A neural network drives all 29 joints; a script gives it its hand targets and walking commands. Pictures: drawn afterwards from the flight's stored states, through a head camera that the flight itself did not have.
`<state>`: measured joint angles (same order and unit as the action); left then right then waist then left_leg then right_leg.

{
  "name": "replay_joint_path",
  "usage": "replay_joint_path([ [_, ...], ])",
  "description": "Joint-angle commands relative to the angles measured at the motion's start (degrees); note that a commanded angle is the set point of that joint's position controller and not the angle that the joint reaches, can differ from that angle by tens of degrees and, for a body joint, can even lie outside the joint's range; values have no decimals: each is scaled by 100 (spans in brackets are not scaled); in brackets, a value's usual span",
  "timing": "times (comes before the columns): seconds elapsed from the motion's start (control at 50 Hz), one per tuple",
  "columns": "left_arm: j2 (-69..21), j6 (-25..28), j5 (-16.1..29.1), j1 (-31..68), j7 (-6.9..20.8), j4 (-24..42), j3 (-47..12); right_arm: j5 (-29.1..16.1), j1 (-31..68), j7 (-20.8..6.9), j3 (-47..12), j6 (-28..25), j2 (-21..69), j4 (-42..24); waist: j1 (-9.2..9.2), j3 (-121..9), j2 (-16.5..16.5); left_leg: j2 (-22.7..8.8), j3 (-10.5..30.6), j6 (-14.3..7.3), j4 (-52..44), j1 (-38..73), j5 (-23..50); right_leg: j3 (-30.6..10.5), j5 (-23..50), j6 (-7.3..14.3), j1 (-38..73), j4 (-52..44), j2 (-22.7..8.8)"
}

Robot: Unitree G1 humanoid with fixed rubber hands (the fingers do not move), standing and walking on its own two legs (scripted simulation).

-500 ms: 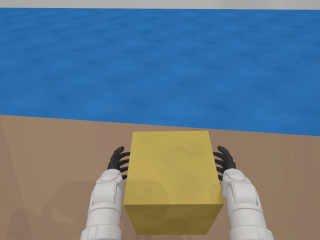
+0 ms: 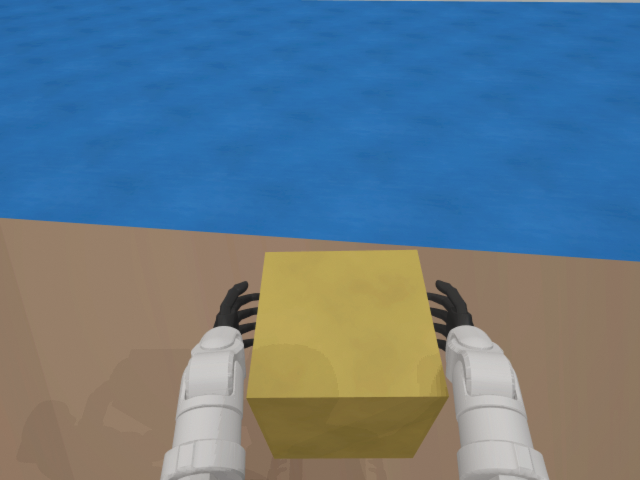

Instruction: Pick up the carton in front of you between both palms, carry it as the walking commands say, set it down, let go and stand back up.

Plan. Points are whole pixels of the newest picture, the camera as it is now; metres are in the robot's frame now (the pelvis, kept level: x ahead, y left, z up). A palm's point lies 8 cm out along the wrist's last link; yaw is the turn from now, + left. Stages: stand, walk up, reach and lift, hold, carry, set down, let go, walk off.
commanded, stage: reach and lift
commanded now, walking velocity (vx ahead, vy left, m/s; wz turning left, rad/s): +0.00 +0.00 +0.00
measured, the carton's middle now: (342, 359) +0.30 +0.00 -0.04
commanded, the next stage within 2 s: hold in 0.44 s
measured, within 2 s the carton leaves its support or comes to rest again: neither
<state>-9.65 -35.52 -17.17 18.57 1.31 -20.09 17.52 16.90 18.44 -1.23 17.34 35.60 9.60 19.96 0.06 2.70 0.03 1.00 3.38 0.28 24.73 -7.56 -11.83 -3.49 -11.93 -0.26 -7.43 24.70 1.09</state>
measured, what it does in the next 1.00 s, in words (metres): stands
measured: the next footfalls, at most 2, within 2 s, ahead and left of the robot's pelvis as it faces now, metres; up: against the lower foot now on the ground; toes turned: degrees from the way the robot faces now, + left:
left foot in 1.38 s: +0.16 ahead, +0.10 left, +0.00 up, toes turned +9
right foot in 1.70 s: +0.43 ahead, -0.13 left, +0.00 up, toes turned -12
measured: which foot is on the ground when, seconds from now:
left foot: down 0.00-1.00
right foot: down 0.00-1.00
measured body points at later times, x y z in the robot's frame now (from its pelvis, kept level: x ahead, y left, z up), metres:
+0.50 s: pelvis +0.01 +0.00 +0.00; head -0.02 +0.00 +0.45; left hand +0.31 +0.15 +0.03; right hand +0.31 -0.15 +0.03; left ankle +0.02 +0.12 -0.74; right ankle +0.02 -0.12 -0.74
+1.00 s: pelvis +0.00 +0.00 +0.00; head -0.05 +0.00 +0.45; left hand +0.30 +0.15 +0.05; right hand +0.30 -0.15 +0.05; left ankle +0.02 +0.12 -0.74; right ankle +0.02 -0.12 -0.74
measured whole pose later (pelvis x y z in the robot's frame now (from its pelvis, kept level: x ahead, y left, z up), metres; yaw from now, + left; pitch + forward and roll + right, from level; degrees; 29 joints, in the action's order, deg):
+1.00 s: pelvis +0.00 +0.00 +0.00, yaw +0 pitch -5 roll +0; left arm -8.9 -44.0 -15.0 15.9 0.6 -12.9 13.7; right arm 15.0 15.7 -0.5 13.3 44.2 8.9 12.6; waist 0.1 -1.6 0.0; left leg 0.9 3.2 0.4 26.7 -8.6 -16.5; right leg -3.3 -16.8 -0.3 -8.6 26.8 1.0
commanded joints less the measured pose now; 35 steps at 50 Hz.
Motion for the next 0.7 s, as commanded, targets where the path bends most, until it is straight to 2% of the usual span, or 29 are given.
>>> replay_joint_path([
  [0.0, -5264, 82, 1246, 2707, 1237, 89, -3172, -1241, 2735, -1249, -3161, -87, 5269, -83, 9, -1664, 12, 396, 64, -19, -396, 513, 897, -69, 873, 22, 457, -413, 392],
  [0.22, -5166, -92, 1405, 2229, 1195, 534, -3359, -1364, 2242, -1197, -3336, 80, 5167, -535, -7, -1619, 9, 420, 101, 14, -493, 717, 1388, -99, 1379, -7, 661, -499, 419],
  [0.4, -5096, -222, 1450, 2198, 1164, 731, -3415, -1429, 2230, -1168, -3414, 205, 5088, -746, 4, -1499, 4, 422, 115, 2, -533, 731, 1280, -100, 1272, -10, 670, -533, 427],
  [0.52, -5063, -454, 1711, 1980, 1117, 1358, -3852, -1687, 1989, -1104, -3843, 445, 5071, -1362, -17, -1767, 7, 428, 158, 17, -594, 994, 1714, -138, 1750, -38, 936, -607, 422],
  [0.6, -4761, -660, 1539, 1818, 1074, 1222, -3553, -1531, 1831, -1058, -3577, 656, 4786, -1227, -4, -1108, 5, 406, 114, -3, -746, 756, 1039, -115, 1049, -4, 756, -742, 399],
  [0.68, -4823, -669, 1517, 2170, 1127, 1114, -3491, -1511, 2197, -1116, -3500, 663, 4842, -1141, -12, -944, 3, 371, 89, -44, -741, 624, 495, -71, 493, 18, 577, -740, 371],
])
